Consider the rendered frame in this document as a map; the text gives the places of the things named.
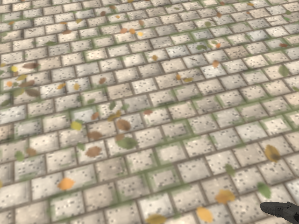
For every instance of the right robot hand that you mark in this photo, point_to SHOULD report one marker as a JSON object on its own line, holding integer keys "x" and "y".
{"x": 288, "y": 211}

